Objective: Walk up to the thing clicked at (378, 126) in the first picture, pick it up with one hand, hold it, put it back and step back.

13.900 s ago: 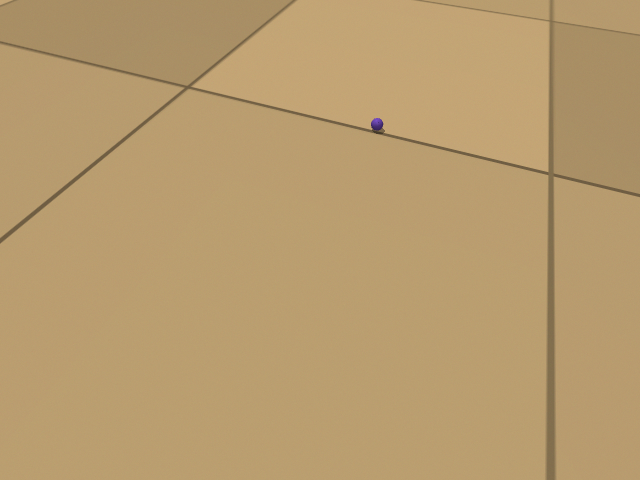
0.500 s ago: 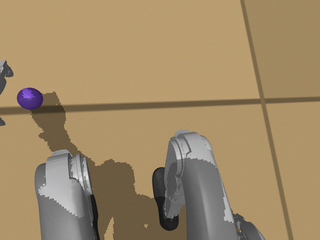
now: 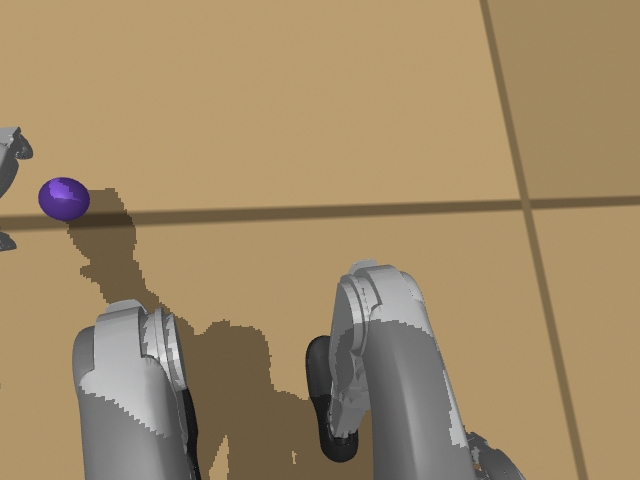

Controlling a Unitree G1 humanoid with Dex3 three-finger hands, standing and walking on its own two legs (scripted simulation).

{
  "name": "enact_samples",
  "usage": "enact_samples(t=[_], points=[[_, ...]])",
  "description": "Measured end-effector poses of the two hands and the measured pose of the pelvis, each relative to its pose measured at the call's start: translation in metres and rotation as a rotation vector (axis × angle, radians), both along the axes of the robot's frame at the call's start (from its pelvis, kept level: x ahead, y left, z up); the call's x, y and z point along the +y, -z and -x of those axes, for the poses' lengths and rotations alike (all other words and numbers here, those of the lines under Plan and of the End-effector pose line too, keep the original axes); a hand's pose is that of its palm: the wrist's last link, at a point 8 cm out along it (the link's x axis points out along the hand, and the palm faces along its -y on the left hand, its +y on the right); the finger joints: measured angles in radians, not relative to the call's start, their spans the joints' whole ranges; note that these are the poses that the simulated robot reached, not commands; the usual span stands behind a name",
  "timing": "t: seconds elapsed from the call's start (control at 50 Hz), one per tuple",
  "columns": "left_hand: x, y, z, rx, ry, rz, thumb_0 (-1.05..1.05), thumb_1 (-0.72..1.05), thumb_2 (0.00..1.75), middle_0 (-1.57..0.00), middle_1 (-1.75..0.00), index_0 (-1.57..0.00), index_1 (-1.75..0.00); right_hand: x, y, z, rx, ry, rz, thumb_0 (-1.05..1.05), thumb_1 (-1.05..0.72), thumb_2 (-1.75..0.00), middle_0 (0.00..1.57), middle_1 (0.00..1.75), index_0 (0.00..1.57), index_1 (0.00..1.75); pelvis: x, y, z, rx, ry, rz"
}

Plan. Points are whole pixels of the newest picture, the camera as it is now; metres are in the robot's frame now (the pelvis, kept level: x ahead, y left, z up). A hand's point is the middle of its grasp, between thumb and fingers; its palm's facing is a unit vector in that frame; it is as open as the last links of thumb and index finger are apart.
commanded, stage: rise first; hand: left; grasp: from above
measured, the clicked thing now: (64, 199) +0.49 +0.28 -0.30
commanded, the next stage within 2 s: approach in 0.06 s
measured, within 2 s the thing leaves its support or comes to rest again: neither
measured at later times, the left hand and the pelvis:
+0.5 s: hand (39, 171) +0.49 +0.27 -0.18, palm faces -0.41 -0.05 -0.91, open 12.7 cm; pelvis +0.00 +0.00 -0.01, yaw -1 degrees
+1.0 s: hand (21, 185) +0.48 +0.29 -0.17, palm faces -0.47 -0.07 -0.88, open 13.2 cm; pelvis +0.00 +0.00 -0.01, yaw +0 degrees
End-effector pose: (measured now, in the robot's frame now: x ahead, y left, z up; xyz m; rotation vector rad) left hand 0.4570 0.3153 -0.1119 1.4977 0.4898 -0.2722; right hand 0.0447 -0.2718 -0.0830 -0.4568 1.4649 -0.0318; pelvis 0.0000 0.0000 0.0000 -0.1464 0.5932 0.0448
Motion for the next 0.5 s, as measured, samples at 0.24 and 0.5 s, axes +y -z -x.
enact_samples(t=[0.24, 0.5], points=[[0.001, 0.003, -0.001, 0.003, 0.0, 0.0, 0.0, -0.26, 0.79, -0.37, -0.76, -0.35, -0.78, -0.002, -0.001, -0.001, -0.006, -0.021, 0.011, 0.0, -0.91, -0.9, 0.2, 0.3, 0.2, 0.3, 0.0, 0.003, 0.001, -0.007, 0.001, 0.002], [-0.044, 0.007, -0.04, -0.066, 0.067, 0.013, 0.0, -0.29, 0.82, -0.3, -0.82, -0.3, -0.82, 0.002, -0.005, 0.014, 0.002, -0.011, 0.018, 0.0, -0.9, -0.89, 0.2, 0.3, 0.2, 0.3, 0.0, 0.008, -0.001, 0.006, 0.008, 0.004]])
